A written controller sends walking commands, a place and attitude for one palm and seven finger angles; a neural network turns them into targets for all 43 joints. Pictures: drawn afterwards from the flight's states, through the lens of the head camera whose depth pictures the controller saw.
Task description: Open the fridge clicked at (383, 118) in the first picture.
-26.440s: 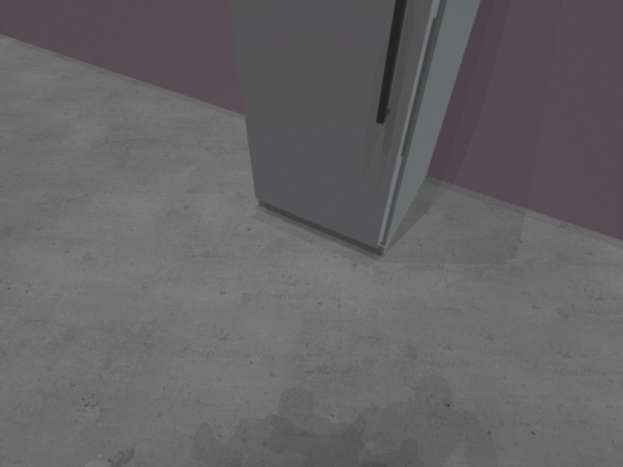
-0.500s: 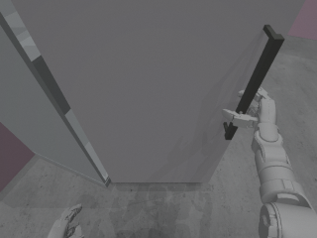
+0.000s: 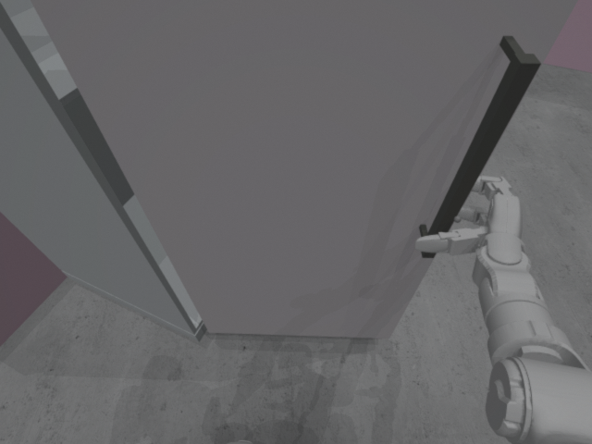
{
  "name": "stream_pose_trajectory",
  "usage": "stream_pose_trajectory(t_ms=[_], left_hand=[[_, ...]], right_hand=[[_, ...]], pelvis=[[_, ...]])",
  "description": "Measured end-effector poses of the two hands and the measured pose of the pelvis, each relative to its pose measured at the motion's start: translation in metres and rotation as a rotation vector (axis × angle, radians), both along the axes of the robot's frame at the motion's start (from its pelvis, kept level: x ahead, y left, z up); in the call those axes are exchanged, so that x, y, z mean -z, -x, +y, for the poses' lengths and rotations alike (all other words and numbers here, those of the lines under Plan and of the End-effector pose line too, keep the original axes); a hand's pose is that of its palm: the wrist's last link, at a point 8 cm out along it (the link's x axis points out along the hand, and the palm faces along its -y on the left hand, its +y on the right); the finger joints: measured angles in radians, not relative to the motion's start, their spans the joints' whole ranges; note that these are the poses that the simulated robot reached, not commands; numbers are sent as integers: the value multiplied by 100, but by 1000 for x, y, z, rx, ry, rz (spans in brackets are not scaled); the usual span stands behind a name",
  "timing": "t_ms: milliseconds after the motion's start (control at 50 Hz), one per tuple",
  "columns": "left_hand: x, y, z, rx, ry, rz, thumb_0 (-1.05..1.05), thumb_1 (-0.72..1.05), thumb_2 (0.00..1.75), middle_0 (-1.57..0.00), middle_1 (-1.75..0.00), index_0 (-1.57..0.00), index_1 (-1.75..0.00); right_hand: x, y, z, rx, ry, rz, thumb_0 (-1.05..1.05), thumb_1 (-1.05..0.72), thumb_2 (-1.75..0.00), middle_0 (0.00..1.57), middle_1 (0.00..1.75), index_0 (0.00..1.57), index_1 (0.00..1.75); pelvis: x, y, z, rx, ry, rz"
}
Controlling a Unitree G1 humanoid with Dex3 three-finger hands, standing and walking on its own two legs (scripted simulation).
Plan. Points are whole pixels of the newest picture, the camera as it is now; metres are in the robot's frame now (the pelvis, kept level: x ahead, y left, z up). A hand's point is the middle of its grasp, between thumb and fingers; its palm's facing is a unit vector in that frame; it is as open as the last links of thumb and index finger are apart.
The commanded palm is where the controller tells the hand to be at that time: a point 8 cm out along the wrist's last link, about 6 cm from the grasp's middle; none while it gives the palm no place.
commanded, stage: slip the hand off the handle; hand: right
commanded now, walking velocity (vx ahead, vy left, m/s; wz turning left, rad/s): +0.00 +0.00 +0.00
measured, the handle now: (459, 172) +0.49 -0.17 +0.11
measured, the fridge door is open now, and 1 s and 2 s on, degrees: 67 67 67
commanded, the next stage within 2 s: draw the hand back to the body in 1.20 s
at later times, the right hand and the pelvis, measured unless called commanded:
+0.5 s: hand (506, 230) +0.43 -0.24 +0.06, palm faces +0.24 +0.95 -0.22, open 14.6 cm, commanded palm +0.39 -0.29 +0.07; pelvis +0.01 +0.02 +0.00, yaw -1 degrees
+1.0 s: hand (521, 280) +0.36 -0.25 +0.05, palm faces +0.24 +0.95 -0.19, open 14.6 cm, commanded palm +0.31 -0.29 +0.07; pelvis +0.02 +0.01 +0.00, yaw -1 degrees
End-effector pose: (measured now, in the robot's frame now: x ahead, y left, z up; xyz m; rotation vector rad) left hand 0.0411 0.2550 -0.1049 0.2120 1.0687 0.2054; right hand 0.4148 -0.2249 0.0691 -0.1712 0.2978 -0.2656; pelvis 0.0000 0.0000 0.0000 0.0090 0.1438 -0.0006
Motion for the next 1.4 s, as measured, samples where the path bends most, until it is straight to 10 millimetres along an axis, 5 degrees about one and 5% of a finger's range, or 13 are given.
stream_pose_trajectory(t_ms=[180,340,640,840,1140,1340,1400], left_hand=[[-4,22,36,-56,-45,59,1,91,90,-20,-30,-20,-30],[-4,8,46,-48,-56,56,1,91,90,-20,-30,-20,-30],[-5,-39,26,-6,-26,-31,1,91,90,-20,-30,-20,-30],[-11,-71,8,27,-14,-112,1,91,90,-20,-30,-20,-30],[-27,-127,-10,122,8,-303,1,91,90,-20,-30,-20,-30],[-32,-140,-7,166,1,-363,1,91,90,-20,-30,-20,-30],[-31,-137,-2,178,-24,-374,1,91,90,-20,-30,-20,-30]], right_hand=[[-4,5,-28,8,22,-30,-1,54,-20,25,115,27,116],[-4,16,-48,14,20,-22,-1,54,-20,25,115,26,115],[-5,28,-72,-14,10,-34,-1,54,-20,25,115,25,115],[9,64,-73,-3,-3,-39,-1,54,-20,25,115,26,115],[2,120,-64,-1,3,-45,-1,55,-20,25,115,25,115],[2,157,-64,39,4,-30,-1,55,-20,25,115,26,115],[-11,157,-63,16,-110,-206,-1,55,-20,25,115,26,115]], pelvis=[[0,1,16,-6,2,18],[0,-2,24,2,-1,26],[1,-12,17,4,-6,34],[-1,-19,8,4,-9,5],[-3,-19,9,22,-6,-46],[-3,-13,21,37,1,-75],[0,-8,25,45,-2,-80]])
